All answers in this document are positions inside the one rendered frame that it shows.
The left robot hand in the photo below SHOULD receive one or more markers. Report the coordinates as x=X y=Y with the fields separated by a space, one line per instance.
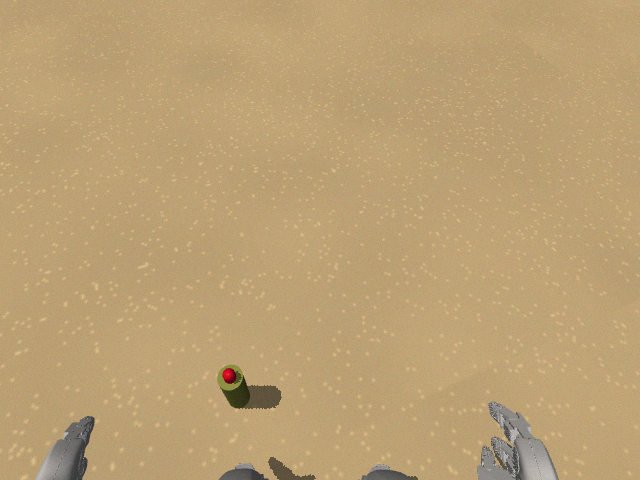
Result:
x=65 y=460

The bottle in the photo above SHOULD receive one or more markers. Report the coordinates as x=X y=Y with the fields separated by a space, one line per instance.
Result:
x=232 y=383

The right robot hand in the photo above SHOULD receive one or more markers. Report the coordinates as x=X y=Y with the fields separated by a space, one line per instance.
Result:
x=528 y=460

